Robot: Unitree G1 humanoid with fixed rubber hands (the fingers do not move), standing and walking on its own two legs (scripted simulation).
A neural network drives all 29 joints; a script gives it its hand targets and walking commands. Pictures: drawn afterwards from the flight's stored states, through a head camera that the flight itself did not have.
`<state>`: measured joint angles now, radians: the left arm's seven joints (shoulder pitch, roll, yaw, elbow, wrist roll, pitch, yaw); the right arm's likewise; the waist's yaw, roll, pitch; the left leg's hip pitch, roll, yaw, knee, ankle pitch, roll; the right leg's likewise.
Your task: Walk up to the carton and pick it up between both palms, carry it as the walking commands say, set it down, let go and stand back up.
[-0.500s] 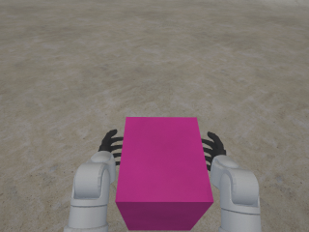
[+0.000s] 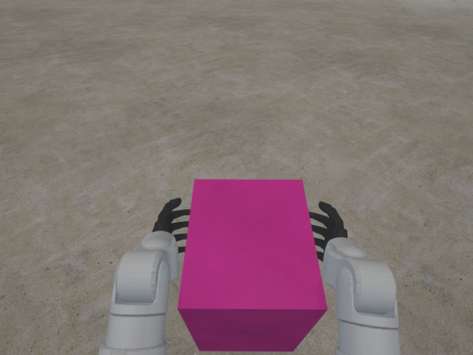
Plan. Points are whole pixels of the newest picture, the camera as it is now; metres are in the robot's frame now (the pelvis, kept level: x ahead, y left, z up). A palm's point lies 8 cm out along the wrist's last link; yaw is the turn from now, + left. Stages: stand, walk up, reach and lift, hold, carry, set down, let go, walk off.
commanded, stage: carry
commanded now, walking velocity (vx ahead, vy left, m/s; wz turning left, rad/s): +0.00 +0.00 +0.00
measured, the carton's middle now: (247, 271) +0.28 +0.00 +0.02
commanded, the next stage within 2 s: none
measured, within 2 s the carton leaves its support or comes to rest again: neither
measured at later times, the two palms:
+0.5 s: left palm (166, 243) +0.28 +0.13 +0.09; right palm (333, 250) +0.28 -0.14 +0.10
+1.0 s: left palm (166, 244) +0.28 +0.13 +0.09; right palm (332, 250) +0.28 -0.13 +0.09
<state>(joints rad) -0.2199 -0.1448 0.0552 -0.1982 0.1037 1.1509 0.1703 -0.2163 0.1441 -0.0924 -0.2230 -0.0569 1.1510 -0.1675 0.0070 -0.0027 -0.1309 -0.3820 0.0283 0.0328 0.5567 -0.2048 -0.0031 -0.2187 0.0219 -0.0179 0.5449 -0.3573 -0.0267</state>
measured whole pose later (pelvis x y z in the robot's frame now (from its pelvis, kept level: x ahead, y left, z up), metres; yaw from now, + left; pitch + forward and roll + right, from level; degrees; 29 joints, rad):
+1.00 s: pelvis +0.00 +0.00 +0.00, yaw +0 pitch +2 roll +0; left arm -0.22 -0.14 0.06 -0.14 0.10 1.07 0.16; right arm -0.20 0.14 -0.09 -0.18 -0.08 1.08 -0.15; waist 0.01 0.00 -0.10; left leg -0.38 0.03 0.03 0.56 -0.20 0.00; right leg -0.22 0.02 -0.02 0.54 -0.36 -0.03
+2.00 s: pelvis +0.11 +0.00 +0.00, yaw +10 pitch +5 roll +0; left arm -0.14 -0.13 0.02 -0.35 0.08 1.16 0.19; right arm -0.16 0.13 -0.04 -0.31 -0.02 1.13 -0.18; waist 0.01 0.02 -0.10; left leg -0.34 0.00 -0.01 0.63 -0.35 0.02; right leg -0.30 -0.05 -0.13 0.52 -0.28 -0.01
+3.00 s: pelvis +0.52 +0.18 -0.01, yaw +41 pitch +4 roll +0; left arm -0.09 -0.13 0.01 -0.43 0.07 1.14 0.20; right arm -0.13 0.13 -0.01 -0.39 0.00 1.12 -0.19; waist 0.01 0.03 -0.06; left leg -0.48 0.00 0.13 0.55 -0.20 0.05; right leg -0.12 -0.20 -0.27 0.61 -0.44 0.09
